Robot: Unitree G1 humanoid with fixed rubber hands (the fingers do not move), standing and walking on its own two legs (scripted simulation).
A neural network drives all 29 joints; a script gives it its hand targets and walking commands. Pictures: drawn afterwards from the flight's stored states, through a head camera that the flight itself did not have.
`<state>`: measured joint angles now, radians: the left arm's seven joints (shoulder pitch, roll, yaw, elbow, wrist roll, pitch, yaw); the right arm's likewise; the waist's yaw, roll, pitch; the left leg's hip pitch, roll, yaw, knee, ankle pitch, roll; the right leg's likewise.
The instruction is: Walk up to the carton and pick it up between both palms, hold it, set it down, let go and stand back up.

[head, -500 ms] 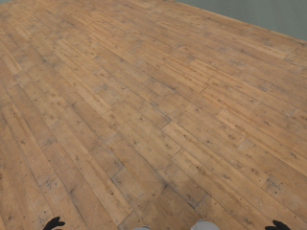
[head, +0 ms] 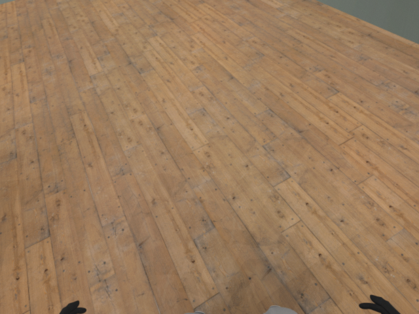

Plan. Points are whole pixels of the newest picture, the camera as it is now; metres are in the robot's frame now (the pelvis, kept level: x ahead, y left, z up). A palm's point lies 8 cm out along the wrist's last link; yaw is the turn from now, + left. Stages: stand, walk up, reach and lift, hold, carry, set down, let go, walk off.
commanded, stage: walk up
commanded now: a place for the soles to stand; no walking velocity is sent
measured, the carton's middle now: out of the picture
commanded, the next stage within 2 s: none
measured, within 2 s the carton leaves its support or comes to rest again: neither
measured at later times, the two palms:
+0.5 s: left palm out of the picture +0.13 +0.45 -0.08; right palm (305, 254) +0.25 -0.17 -0.10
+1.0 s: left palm out of the picture +0.16 +0.58 -0.08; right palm (219, 193) +0.41 +0.01 -0.09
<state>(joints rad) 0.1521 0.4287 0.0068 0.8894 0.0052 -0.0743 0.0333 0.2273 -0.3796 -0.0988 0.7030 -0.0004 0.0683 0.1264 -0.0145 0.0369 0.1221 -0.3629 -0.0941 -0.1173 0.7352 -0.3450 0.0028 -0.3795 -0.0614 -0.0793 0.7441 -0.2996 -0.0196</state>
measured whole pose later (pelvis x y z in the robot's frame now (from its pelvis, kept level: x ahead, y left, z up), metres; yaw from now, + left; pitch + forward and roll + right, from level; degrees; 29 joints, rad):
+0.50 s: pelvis +0.08 +0.10 +0.00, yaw +16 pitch -1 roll +2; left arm 0.11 0.44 0.01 0.87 0.00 -0.08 0.01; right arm 0.25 -0.38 -0.10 0.70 0.00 0.06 0.12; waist -0.01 0.00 0.11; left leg -0.36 -0.09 -0.08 0.74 -0.36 0.01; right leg -0.41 -0.10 -0.12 0.79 -0.42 -0.02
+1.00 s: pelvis +0.18 +0.23 +0.00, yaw +31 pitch -1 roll +0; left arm 0.06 0.44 0.01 0.85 0.01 -0.08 0.00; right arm 0.27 -0.38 -0.10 0.70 0.00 0.05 0.11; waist -0.01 0.00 0.10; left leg -0.35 -0.03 -0.05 0.74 -0.35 0.01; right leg -0.44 -0.11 -0.14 1.01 -0.53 0.00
